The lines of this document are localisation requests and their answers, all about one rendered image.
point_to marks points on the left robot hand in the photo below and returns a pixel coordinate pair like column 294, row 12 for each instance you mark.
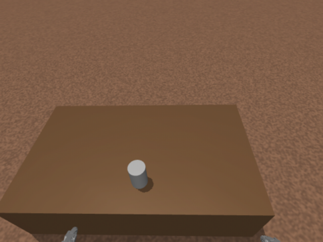
column 71, row 235

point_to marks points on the can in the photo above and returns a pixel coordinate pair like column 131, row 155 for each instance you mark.
column 137, row 173

